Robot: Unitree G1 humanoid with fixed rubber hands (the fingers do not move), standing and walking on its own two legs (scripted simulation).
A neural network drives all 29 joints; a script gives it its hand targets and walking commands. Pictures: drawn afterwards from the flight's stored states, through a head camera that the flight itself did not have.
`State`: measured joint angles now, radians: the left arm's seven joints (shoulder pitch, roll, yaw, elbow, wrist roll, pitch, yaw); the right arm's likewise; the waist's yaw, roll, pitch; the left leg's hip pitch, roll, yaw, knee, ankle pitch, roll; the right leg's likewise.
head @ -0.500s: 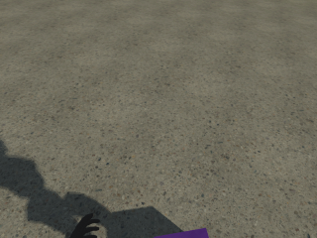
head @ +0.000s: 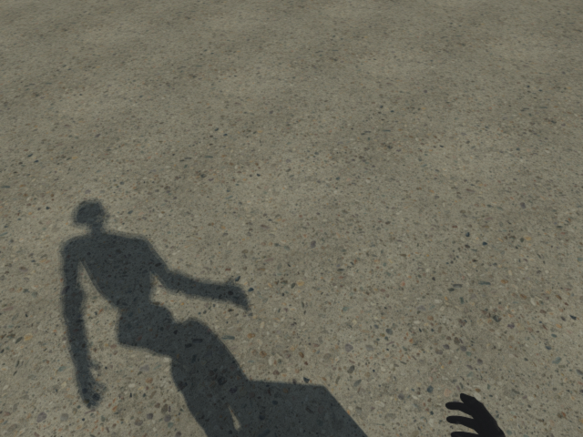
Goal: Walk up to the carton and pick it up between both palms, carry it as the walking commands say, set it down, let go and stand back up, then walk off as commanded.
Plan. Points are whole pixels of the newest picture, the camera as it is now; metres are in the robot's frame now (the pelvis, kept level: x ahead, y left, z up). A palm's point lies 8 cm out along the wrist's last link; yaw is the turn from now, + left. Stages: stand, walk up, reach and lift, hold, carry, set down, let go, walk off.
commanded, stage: walk off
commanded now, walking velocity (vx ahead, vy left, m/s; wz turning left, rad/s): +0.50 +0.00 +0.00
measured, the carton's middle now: out of the picture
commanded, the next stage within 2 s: stand in 0.52 s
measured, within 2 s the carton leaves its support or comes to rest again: rests again in 0.54 s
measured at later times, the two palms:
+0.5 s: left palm (195, 391) +0.21 +0.19 -0.10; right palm out of the picture -0.13 -0.21 -0.09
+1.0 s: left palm out of the picture +0.03 +0.24 -0.14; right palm out of the picture +0.10 -0.23 -0.12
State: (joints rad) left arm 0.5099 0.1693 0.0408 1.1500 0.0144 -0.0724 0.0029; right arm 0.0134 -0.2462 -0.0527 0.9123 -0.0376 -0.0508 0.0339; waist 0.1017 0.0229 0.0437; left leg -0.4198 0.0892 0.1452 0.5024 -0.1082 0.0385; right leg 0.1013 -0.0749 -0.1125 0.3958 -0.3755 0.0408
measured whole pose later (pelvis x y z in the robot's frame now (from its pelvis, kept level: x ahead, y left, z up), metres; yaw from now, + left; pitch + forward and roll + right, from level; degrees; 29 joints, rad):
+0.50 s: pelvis +0.03 -0.01 +0.02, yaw +0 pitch +1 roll -3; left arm 0.01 0.18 0.04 0.96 0.01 0.00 -0.01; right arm 0.54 -0.15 -0.03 1.15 -0.02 -0.03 -0.01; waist -0.13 0.01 -0.01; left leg -0.23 0.10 0.14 0.23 -0.03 0.01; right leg -0.04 -0.01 -0.08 0.39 -0.39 -0.03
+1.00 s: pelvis +0.05 +0.01 +0.01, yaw -1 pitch +0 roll -3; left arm 0.30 0.18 0.04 1.08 0.00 -0.01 0.02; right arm 0.17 -0.19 0.01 1.04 -0.01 -0.06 -0.02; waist 0.01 0.02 0.08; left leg -0.35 0.09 0.15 0.37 -0.02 0.06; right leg -0.11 -0.03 -0.02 0.81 -0.53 0.06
